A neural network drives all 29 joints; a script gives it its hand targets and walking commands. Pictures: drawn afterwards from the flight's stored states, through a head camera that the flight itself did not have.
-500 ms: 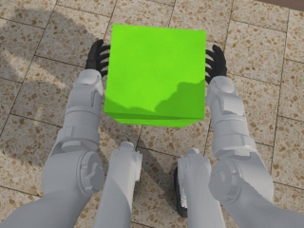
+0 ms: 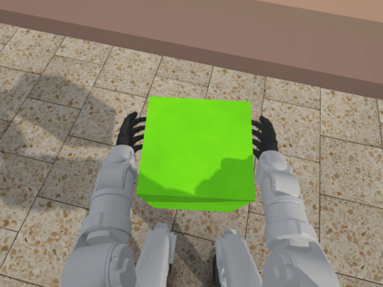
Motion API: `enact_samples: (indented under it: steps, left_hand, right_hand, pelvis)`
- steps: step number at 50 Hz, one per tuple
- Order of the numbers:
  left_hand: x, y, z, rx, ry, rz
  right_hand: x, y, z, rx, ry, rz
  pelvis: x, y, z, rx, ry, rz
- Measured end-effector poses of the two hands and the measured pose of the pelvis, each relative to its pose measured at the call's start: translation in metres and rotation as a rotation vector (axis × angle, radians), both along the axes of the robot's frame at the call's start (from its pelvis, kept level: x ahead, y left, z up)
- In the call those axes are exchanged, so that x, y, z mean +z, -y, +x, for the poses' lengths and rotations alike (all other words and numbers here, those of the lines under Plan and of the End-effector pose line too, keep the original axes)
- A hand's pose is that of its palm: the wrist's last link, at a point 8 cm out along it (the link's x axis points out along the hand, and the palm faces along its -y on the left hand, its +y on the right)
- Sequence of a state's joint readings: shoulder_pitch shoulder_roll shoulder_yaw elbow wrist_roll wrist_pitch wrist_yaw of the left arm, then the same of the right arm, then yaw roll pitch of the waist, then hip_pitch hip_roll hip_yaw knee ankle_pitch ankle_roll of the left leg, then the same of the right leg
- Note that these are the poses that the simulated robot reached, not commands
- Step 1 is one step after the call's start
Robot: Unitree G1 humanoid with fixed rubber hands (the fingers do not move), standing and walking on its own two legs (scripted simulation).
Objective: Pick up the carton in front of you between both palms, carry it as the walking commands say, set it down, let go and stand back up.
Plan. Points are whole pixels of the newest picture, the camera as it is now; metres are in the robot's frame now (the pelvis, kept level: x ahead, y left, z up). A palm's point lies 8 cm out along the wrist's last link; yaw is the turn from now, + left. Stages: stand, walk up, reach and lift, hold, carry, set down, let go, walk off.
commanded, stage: reach and lift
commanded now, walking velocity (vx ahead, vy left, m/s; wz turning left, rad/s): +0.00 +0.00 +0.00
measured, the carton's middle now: (195, 162) +0.41 +0.02 -0.11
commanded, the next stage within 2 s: hold in 1.74 s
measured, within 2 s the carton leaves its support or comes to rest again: neither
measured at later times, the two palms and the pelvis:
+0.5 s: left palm (105, 132) +0.37 +0.16 +0.12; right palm (311, 139) +0.37 -0.14 +0.12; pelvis +0.05 +0.00 +0.13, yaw +0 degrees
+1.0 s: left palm (85, 120) +0.34 +0.15 +0.19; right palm (353, 130) +0.35 -0.15 +0.20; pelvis +0.05 +0.00 +0.17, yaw +1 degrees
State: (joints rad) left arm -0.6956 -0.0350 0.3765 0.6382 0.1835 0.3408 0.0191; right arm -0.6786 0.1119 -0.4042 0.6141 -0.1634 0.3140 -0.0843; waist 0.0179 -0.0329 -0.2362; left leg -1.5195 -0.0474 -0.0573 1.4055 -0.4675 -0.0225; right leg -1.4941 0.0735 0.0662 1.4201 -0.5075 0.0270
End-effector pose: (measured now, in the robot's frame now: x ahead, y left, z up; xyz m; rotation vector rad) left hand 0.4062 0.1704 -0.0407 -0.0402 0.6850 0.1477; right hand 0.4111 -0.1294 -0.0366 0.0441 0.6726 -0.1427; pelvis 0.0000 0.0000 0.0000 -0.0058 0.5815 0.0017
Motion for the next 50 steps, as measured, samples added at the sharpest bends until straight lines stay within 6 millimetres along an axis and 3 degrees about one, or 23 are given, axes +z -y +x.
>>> enact_samples:
  steps: [22,36,41,50]
  left_hand:
    - [0.139,0.011,-0.036,0.001,-0.001,-0.001]
    - [0.221,0.017,-0.055,0.000,0.037,0.019]
    - [0.234,0.019,-0.059,-0.022,0.019,0.032]
    - [0.235,0.017,-0.064,-0.016,0.005,0.024]
  right_hand:
    - [0.139,0.011,-0.036,0.008,-0.001,-0.009]
    - [0.220,0.017,-0.052,0.037,0.037,-0.027]
    - [0.233,0.020,-0.059,0.038,0.018,-0.040]
    - [0.233,0.018,-0.063,0.037,0.004,-0.035]
  pelvis:
    - [0.121,0.002,0.045,0.004,0.307,0.008]
    - [0.164,0.002,0.061,0.010,0.558,0.011]
    - [0.168,0.002,0.057,0.008,0.625,0.011]
    - [0.168,0.001,0.045,0.007,0.663,0.009]
